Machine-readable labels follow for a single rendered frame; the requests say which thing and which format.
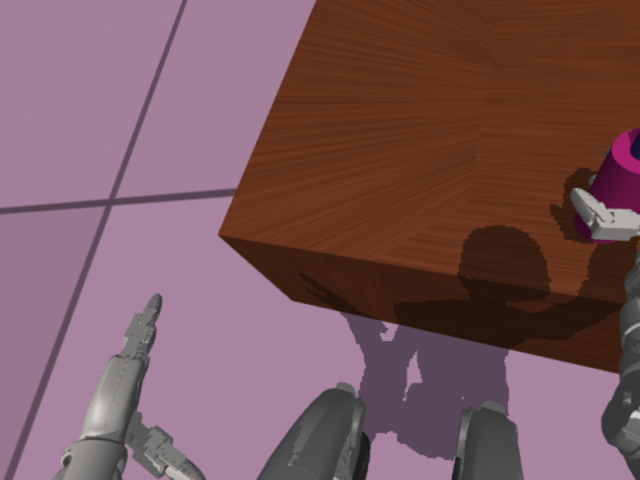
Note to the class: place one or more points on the bottle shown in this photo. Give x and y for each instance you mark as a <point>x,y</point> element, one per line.
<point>617,183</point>

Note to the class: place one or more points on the left robot hand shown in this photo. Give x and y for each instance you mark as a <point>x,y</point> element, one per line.
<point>111,413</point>

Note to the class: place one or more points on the left robot arm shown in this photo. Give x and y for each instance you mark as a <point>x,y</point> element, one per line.
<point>93,459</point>

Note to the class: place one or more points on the left robot foot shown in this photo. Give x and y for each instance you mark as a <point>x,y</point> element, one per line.
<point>363,459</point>

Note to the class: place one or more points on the right robot arm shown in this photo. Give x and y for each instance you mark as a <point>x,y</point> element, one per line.
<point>620,421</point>

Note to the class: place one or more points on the right robot hand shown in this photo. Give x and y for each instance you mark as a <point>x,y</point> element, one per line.
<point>605,224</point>

